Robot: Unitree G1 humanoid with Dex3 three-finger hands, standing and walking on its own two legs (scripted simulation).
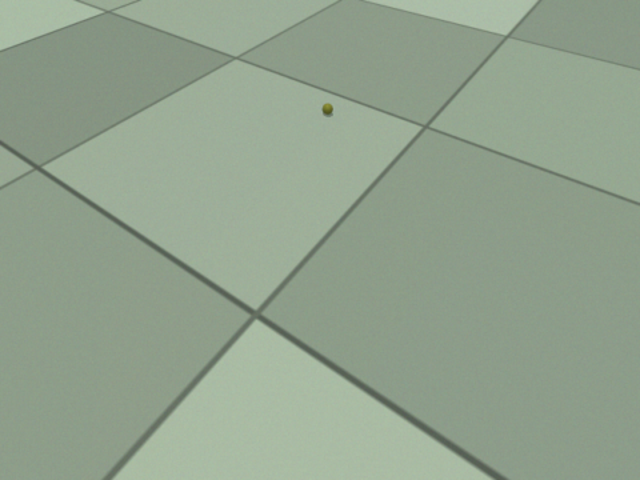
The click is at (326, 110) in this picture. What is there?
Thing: free ball
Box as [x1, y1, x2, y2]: [322, 103, 332, 113]
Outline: 327,103 323,106 322,109 325,113 330,113 332,107 330,104
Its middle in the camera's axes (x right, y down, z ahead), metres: +0.03 -0.73 +2.22
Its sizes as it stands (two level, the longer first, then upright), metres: 0.060 0.060 0.060
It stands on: the floor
